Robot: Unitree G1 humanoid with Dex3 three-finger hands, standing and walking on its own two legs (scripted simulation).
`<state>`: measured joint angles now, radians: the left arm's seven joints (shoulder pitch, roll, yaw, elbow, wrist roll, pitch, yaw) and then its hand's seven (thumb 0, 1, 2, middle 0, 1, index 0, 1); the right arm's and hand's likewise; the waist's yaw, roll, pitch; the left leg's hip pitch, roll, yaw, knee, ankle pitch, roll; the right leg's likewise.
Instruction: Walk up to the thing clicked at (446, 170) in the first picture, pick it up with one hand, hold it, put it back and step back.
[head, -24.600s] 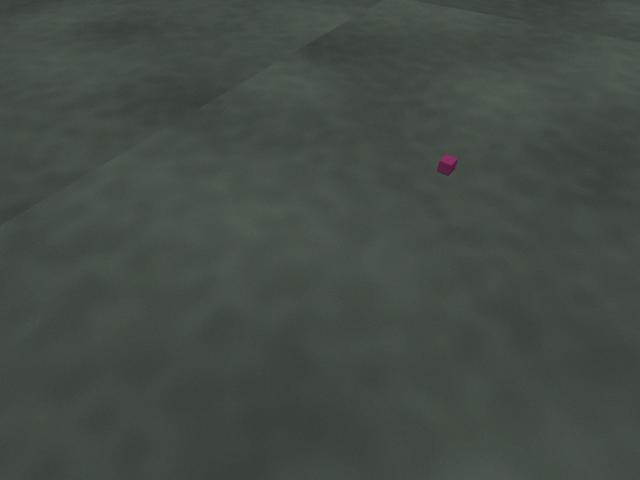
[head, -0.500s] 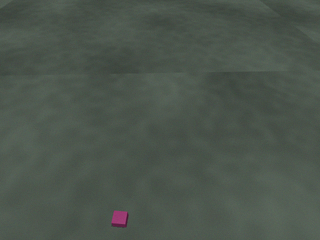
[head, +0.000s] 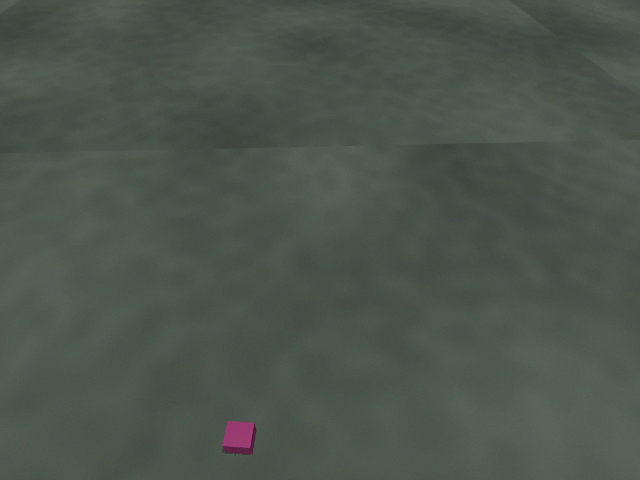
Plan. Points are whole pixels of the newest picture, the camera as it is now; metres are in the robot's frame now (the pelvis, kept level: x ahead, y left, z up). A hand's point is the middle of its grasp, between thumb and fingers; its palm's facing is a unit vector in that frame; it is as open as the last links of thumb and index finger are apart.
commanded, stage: stand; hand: left
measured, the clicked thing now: (239, 437) +0.42 +0.24 -0.75
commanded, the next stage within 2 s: none
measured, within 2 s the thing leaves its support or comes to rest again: neither
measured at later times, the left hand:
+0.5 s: hand out of the picture +0.06 +0.26 -0.15, palm faces -0.01 -0.94 -0.35, open 7.4 cm
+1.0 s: hand out of the picture +0.04 +0.27 -0.16, palm faces -0.02 -0.94 -0.34, open 7.4 cm
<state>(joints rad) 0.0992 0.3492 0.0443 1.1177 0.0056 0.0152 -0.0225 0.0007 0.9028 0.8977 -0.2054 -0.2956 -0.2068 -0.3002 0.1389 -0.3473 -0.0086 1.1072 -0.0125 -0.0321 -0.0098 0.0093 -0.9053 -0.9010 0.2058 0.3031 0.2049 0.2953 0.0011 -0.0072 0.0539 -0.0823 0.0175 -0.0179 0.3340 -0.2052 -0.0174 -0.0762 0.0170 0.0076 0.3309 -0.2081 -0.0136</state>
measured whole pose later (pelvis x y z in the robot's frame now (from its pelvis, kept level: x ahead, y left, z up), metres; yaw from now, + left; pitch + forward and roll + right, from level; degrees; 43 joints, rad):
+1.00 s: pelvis -0.02 +0.01 +0.00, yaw +0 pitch -3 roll +0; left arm 0.13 0.36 0.00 1.13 0.00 -0.01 -0.01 0.00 0.90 0.90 -0.21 -0.30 -0.21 -0.30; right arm 0.13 -0.35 0.00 1.14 -0.01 -0.01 0.01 0.01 -0.91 -0.90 0.20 0.30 0.20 0.30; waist 0.00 0.00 0.06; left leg -0.10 0.00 -0.02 0.31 -0.16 -0.01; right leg -0.10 0.00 0.01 0.31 -0.17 0.00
